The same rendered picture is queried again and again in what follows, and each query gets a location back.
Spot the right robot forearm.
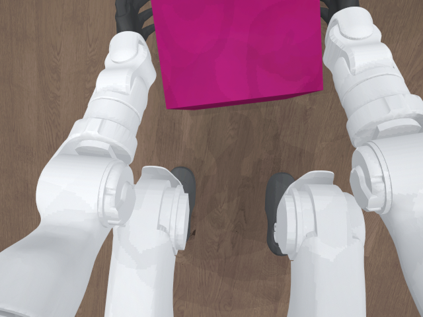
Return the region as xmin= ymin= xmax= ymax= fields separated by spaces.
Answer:
xmin=323 ymin=7 xmax=423 ymax=148

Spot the robot foot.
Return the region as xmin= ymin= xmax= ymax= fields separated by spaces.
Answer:
xmin=265 ymin=172 xmax=295 ymax=256
xmin=171 ymin=166 xmax=196 ymax=241

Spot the right robot hand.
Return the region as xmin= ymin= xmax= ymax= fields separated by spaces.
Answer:
xmin=320 ymin=0 xmax=360 ymax=26

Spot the robot right foot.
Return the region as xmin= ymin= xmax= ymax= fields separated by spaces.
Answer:
xmin=265 ymin=172 xmax=295 ymax=256

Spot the robot left upper arm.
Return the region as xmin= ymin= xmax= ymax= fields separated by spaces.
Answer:
xmin=0 ymin=154 xmax=136 ymax=317

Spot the left robot forearm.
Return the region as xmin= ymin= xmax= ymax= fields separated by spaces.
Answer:
xmin=36 ymin=31 xmax=157 ymax=211

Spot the left robot hand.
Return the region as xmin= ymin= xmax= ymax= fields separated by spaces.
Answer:
xmin=115 ymin=0 xmax=155 ymax=41

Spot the robot left foot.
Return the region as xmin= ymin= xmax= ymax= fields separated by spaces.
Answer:
xmin=171 ymin=166 xmax=196 ymax=241

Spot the robot right upper arm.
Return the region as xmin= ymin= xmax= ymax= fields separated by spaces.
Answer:
xmin=350 ymin=133 xmax=423 ymax=317

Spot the carton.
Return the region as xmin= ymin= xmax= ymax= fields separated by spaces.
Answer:
xmin=151 ymin=0 xmax=323 ymax=110

